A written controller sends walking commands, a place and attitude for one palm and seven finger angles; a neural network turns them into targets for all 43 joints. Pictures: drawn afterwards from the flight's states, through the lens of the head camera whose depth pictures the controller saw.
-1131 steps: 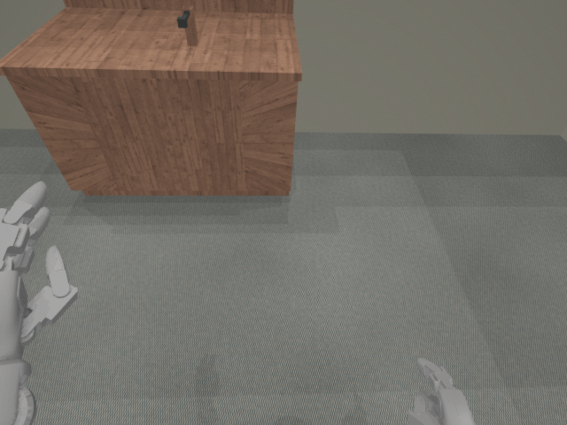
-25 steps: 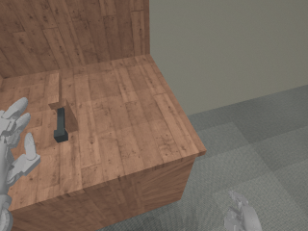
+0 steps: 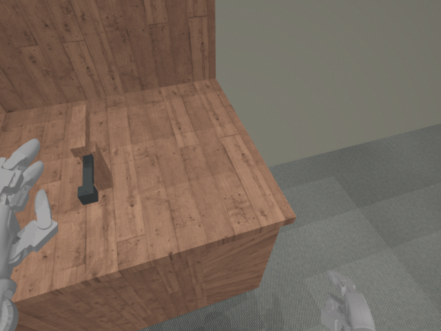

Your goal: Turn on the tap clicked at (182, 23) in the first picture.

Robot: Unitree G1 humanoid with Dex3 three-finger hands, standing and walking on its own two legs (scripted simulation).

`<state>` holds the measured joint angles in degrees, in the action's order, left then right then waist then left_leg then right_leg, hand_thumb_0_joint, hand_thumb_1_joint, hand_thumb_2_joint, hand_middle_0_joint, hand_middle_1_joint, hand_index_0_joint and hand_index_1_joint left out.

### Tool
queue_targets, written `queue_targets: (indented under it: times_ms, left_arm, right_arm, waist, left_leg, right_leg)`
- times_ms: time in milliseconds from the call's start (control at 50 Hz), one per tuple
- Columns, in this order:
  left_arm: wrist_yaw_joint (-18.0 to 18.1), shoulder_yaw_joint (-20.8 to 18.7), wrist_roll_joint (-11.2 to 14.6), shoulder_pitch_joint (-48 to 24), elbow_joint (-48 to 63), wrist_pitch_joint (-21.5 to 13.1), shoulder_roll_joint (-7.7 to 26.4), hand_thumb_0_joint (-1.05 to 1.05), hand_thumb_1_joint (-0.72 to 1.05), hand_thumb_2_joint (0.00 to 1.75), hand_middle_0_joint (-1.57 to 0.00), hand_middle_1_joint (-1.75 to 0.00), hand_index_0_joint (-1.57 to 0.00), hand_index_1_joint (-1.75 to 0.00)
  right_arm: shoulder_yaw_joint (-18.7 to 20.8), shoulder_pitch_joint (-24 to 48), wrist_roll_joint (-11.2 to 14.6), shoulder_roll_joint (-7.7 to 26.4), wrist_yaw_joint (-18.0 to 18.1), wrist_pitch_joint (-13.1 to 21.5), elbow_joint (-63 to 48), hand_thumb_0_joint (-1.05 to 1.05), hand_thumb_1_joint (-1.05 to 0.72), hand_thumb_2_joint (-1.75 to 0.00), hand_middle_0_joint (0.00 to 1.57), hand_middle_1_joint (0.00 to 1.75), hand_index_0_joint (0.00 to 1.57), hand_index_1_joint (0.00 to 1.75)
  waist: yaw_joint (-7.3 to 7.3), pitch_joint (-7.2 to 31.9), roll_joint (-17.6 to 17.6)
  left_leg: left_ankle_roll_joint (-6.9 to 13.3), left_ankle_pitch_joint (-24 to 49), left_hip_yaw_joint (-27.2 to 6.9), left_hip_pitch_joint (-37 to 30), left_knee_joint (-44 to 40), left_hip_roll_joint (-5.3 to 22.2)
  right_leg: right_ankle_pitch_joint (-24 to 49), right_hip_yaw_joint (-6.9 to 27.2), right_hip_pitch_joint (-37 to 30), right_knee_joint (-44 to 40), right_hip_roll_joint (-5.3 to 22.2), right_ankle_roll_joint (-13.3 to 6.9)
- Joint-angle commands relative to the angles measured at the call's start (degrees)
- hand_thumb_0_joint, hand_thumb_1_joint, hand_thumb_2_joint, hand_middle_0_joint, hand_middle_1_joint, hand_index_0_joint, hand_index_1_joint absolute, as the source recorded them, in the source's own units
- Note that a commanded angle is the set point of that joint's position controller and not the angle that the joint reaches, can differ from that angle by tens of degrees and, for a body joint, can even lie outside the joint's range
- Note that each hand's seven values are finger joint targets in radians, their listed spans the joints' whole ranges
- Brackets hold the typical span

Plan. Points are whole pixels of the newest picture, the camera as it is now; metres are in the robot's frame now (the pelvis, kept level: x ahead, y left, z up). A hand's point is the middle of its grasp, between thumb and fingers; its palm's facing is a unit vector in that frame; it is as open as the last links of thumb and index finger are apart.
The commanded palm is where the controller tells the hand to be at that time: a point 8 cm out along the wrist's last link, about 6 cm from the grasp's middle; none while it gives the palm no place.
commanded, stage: shuffle to correct the standing spot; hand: left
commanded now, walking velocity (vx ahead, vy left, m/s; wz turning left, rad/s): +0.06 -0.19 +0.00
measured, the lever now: (88, 194) +0.34 +0.28 +0.05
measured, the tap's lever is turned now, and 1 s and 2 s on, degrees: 0 0 0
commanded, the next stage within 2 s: come to a stop and stand still in 0.48 s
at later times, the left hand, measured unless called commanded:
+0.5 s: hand (50, 229) +0.21 +0.24 +0.16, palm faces +0.32 -0.87 -0.37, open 7.5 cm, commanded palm +0.16 +0.28 +0.18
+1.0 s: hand (46, 224) +0.22 +0.25 +0.16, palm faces +0.30 -0.85 -0.44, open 7.5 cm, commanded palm +0.17 +0.29 +0.18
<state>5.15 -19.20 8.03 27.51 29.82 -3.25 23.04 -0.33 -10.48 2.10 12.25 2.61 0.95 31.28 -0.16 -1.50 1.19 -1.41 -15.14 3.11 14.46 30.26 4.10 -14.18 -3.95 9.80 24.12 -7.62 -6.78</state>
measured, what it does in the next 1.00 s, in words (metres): stands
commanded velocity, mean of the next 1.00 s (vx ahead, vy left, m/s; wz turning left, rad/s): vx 0.04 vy -0.11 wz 0.00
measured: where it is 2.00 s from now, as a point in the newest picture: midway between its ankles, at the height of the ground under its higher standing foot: outside the picture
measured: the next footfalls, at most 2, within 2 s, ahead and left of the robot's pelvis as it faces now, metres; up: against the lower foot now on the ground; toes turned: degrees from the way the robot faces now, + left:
none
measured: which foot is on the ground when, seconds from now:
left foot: down 0.00-1.00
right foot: down 0.00-1.00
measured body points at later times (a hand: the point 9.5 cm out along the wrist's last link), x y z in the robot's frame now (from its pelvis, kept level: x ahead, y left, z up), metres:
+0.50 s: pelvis +0.00 +0.00 +0.00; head +0.00 +0.00 +0.45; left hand +0.19 +0.28 +0.18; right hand +0.18 -0.23 -0.08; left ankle +0.01 +0.13 -0.74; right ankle -0.01 -0.03 -0.74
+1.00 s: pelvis -0.01 +0.01 +0.00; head +0.03 +0.02 +0.45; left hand +0.20 +0.30 +0.18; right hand +0.13 -0.23 -0.09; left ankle +0.00 +0.13 -0.73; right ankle -0.01 -0.03 -0.74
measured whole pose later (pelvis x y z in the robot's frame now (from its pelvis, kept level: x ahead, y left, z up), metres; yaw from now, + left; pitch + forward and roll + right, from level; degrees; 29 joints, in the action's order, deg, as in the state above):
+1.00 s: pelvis -0.01 +0.01 +0.00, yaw -3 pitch +0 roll +0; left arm 5.2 -21.9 3.6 27.5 26.7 -13.9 23.8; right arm -0.1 -14.8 0.8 11.4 1.6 6.9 33.9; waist -0.9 -3.7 -2.0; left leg 1.2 -14.8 0.2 17.3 34.4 -0.1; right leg -14.2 -0.9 13.1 26.9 -6.5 -6.2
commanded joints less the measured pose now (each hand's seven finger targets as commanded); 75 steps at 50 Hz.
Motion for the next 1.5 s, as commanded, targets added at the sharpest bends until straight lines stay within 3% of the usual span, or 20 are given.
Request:
queue_targets:
  times_ms: [0, 580, 600, 620, 640, 660, 700, 720, 760, 800, 860, 900, 960, 1000, 1040, 1080, 1220, 1260, 1400, 1480]
  left_arm:
    - [1.0, -7.0, -0.1, -3.6, 11.3, -3.9, 9.6, 0.00, 0.90, 0.90, -0.20, -0.30, -0.20, -0.30]
    - [1.4, -6.6, -0.2, -4.4, 11.1, -4.0, 9.6, 0.00, 0.90, 0.90, -0.20, -0.30, -0.20, -0.30]
    - [0.7, -39.7, -9.2, -60.0, 16.4, -9.1, 51.6, 0.00, 0.90, 0.90, -0.20, -0.30, -0.20, -0.30]
    - [-2.1, -16.6, -4.7, -32.2, -12.6, -6.8, 18.4, 0.00, 0.90, 0.90, -0.20, -0.30, -0.20, -0.30]
    - [-1.5, -15.5, -2.9, -19.5, -7.7, -7.4, 16.5, 0.00, 0.90, 0.90, -0.20, -0.30, -0.20, -0.30]
    - [-2.0, -7.5, -2.4, -15.3, -8.9, -6.5, 7.5, 0.00, 0.90, 0.90, -0.20, -0.30, -0.20, -0.30]
    - [-2.5, -4.7, -3.3, -16.1, 2.7, -8.4, 7.2, 0.00, 0.90, 0.90, -0.20, -0.30, -0.20, -0.30]
    - [-2.4, -3.7, -3.4, -11.9, 6.0, -9.4, 5.6, 0.00, 0.90, 0.90, -0.20, -0.30, -0.20, -0.30]
    - [-1.3, -3.6, -3.5, -4.2, 9.6, -10.3, 5.1, 0.00, 0.90, 0.90, -0.20, -0.30, -0.20, -0.30]
    - [0.1, -9.7, -3.5, -2.5, 12.1, -11.4, 10.6, 0.00, 0.90, 0.90, -0.20, -0.30, -0.20, -0.30]
    - [2.4, -18.9, -3.6, -2.7, 10.3, -14.3, 17.3, 0.00, 0.90, 0.90, -0.20, -0.30, -0.20, -0.30]
    - [2.7, -15.6, -3.5, -6.3, 9.5, -15.0, 13.0, 0.00, 0.90, 0.90, -0.20, -0.30, -0.20, -0.30]
    - [2.9, -12.6, -3.9, -10.9, 8.0, -15.0, 10.8, 0.00, 0.90, 0.90, -0.20, -0.30, -0.20, -0.30]
    - [2.3, -9.4, -4.0, -11.6, 6.1, -14.7, 8.1, 0.00, 0.90, 0.90, -0.20, -0.30, -0.20, -0.30]
    - [1.6, -6.8, -4.4, -10.5, 4.6, -13.6, 6.2, 0.00, 0.90, 0.90, -0.20, -0.30, -0.20, -0.30]
    - [1.3, -4.1, -4.9, -8.6, 5.2, -12.8, 4.1, 0.00, 0.90, 0.90, -0.20, -0.30, -0.20, -0.30]
    - [1.3, -7.9, -5.0, -7.6, 8.1, -12.9, 8.7, 0.00, 0.90, 0.90, -0.20, -0.30, -0.20, -0.30]
    - [1.4, -10.0, -5.1, -8.7, 9.7, -13.3, 10.9, 0.00, 0.90, 0.90, -0.20, -0.30, -0.20, -0.30]
    - [0.6, -5.3, -5.0, -10.0, 8.2, -13.2, 7.0, 0.00, 0.90, 0.90, -0.20, -0.30, -0.20, -0.30]
    - [0.4, -3.3, -5.5, -10.3, 6.1, -12.7, 5.2, 0.00, 0.90, 0.90, -0.20, -0.30, -0.20, -0.30]
  right_arm:
    - [2.6, 6.4, 0.1, 6.6, 0.3, 3.1, -9.3, 0.00, -0.90, -0.90, 0.20, 0.30, 0.20, 0.30]
    - [2.2, 6.9, 0.1, 6.5, 0.4, 3.3, -9.2, 0.00, -0.90, -0.90, 0.20, 0.30, 0.20, 0.30]
    - [6.2, -10.9, -1.3, 8.2, 1.2, 8.5, -1.8, 0.00, -0.90, -0.90, 0.20, 0.30, 0.20, 0.30]
    - [4.7, -1.8, -1.6, 5.3, 0.9, 8.7, -4.7, 0.00, -0.90, -0.90, 0.20, 0.30, 0.20, 0.30]
    - [5.5, -0.6, -0.3, 7.1, 0.7, 7.6, -7.1, 0.00, -0.90, -0.90, 0.20, 0.30, 0.20, 0.30]
    - [5.4, 0.6, -0.1, 7.5, -0.5, 7.4, -7.4, 0.00, -0.90, -0.90, 0.20, 0.30, 0.20, 0.30]
    - [4.9, 1.0, -0.1, 7.4, -1.9, 7.6, -9.3, 0.00, -0.90, -0.90, 0.20, 0.30, 0.20, 0.30]
    - [4.5, 1.8, 0.1, 6.7, -2.8, 8.0, -10.0, 0.00, -0.90, -0.90, 0.20, 0.30, 0.20, 0.30]
    - [3.5, 2.4, 1.0, 4.8, -4.1, 8.5, -10.4, 0.00, -0.90, -0.90, 0.20, 0.30, 0.20, 0.30]
    - [3.6, 2.0, 0.3, 5.4, -3.5, 9.1, -10.6, 0.00, -0.90, -0.90, 0.20, 0.30, 0.20, 0.30]
    - [2.7, 3.0, -0.4, 5.6, -1.9, 9.1, -8.2, 0.00, -0.90, -0.90, 0.20, 0.30, 0.20, 0.30]
    - [1.9, 3.1, -1.0, 4.0, -0.9, 8.9, -7.4, 0.00, -0.90, -0.90, 0.20, 0.30, 0.20, 0.30]
    - [1.8, 4.2, -1.6, 4.4, -0.2, 10.2, -5.4, 0.00, -0.90, -0.90, 0.20, 0.30, 0.20, 0.30]
    - [2.5, 3.2, -1.2, 6.0, -0.4, 10.5, -5.4, 0.00, -0.90, -0.90, 0.20, 0.30, 0.20, 0.30]
    - [3.4, 2.7, -0.8, 6.9, -0.9, 10.2, -5.8, 0.00, -0.90, -0.90, 0.20, 0.30, 0.20, 0.30]
    - [2.5, 3.6, -1.0, 6.3, -1.3, 9.7, -5.9, 0.00, -0.90, -0.90, 0.20, 0.30, 0.20, 0.30]
    - [2.0, 4.5, -1.5, 6.4, -0.8, 8.8, -7.4, 0.00, -0.90, -0.90, 0.20, 0.30, 0.20, 0.30]
    - [1.5, 5.2, -1.5, 6.0, -0.5, 8.7, -7.4, 0.00, -0.90, -0.90, 0.20, 0.30, 0.20, 0.30]
    - [1.7, 2.7, -1.7, 6.4, -0.3, 9.4, -7.4, 0.00, -0.90, -0.90, 0.20, 0.30, 0.20, 0.30]
    - [1.7, 2.6, -1.9, 6.8, -0.6, 9.0, -6.8, 0.00, -0.90, -0.90, 0.20, 0.30, 0.20, 0.30]
  waist:
    - [0.17, 7.3, 1.7]
    - [0.18, 5.8, 2.2]
    - [1.73, -4.1, -14.3]
    - [0.51, 5.7, -4.5]
    - [-2.37, 5.7, -1.1]
    - [-1.35, 7.8, 9.9]
    - [-1.58, 8.8, 14.5]
    - [-2.24, 8.7, 13.0]
    - [-2.57, 8.7, -1.7]
    - [-2.27, 8.1, -17.0]
    - [-2.28, 8.4, -9.5]
    - [-1.42, 8.2, -2.9]
    - [-1.25, 9.3, 3.6]
    - [-1.87, 10.7, 3.0]
    - [-1.57, 9.4, -1.3]
    - [-0.97, 8.8, 1.3]
    - [-1.08, 6.1, 1.2]
    - [-1.14, 6.4, 3.6]
    - [-1.03, 7.5, 4.9]
    - [-0.99, 5.8, 4.9]
  left_leg:
    - [4.3, 8.0, -6.2, -5.8, -2.5, 4.5]
    - [4.3, 4.9, -6.7, -4.7, -3.4, 3.8]
    - [4.4, 2.6, 3.4, -5.2, -3.0, 4.4]
    - [5.7, 9.8, -1.0, -7.7, -3.2, 2.4]
    - [5.2, 10.3, -2.2, -4.7, 0.1, 4.6]
    - [5.9, 9.0, -2.7, -4.7, 0.1, 5.3]
    - [8.0, 4.6, -6.1, 0.7, -2.2, 6.6]
    - [8.0, 2.3, -5.3, 4.3, -1.2, 5.8]
    - [4.9, -0.5, -0.9, 6.8, 6.6, -0.7]
    - [2.7, -4.7, -1.1, 9.5, 13.9, -5.0]
    - [2.2, -5.5, -4.2, 12.7, 17.3, -4.0]
    - [2.5, -4.7, -4.5, 10.2, 10.2, -3.7]
    - [3.5, 8.3, -3.7, -4.8, -5.0, -3.4]
    - [5.4, 15.5, -7.6, -8.7, -4.8, 1.1]
    - [5.3, 14.2, -7.1, -7.3, -2.7, 0.6]
    - [5.3, 14.5, -8.5, -5.9, -4.7, 0.8]
    - [4.1, 7.4, -10.6, -2.1, -10.1, 0.6]
    - [3.7, 7.8, -11.2, -2.1, -11.5, 1.0]
    - [1.1, 14.7, -12.6, -6.3, -13.3, 2.9]
    - [-0.5, 10.3, -14.2, -5.0, -16.5, 3.6]
  right_leg:
    - [14.0, 10.3, 1.6, -5.2, 11.3, 6.5]
    - [10.4, 10.9, 2.4, -6.9, 11.6, 6.4]
    - [16.6, 5.1, 14.4, -5.2, 6.7, 19.2]
    - [20.5, 8.2, 11.1, 5.2, 9.0, 13.8]
    - [18.6, 11.3, 6.4, 4.0, 9.6, 13.7]
    - [15.0, 9.9, 3.6, 8.6, 10.1, 9.4]
    - [6.5, 9.4, 1.6, 11.0, 9.6, 10.0]
    - [5.4, 9.9, -1.7, 8.9, 10.1, 10.7]
    - [8.2, 15.4, -4.7, -1.1, 12.9, 9.7]
    - [21.0, 21.4, -5.5, -7.1, 18.3, 7.9]
    - [32.1, 22.0, -6.7, -4.9, 20.6, 7.3]
    - [31.9, 19.1, -6.8, -3.2, 19.8, 3.8]
    - [24.1, 13.1, -2.0, -1.5, 14.8, 6.7]
    - [16.4, 11.1, -0.1, -1.2, 11.9, 10.2]
    - [15.1, 13.0, -0.8, -4.4, 11.8, 11.2]
    - [15.3, 10.4, -1.5, -3.3, 11.4, 9.5]
    - [7.6, 10.1, -1.5, -5.7, 10.8, 5.8]
    - [8.1, 8.9, -2.2, -5.2, 10.5, 5.5]
    - [8.4, 6.4, -1.5, -3.8, 9.4, 5.5]
    - [4.7, 5.5, -0.2, -2.6, 8.4, 5.9]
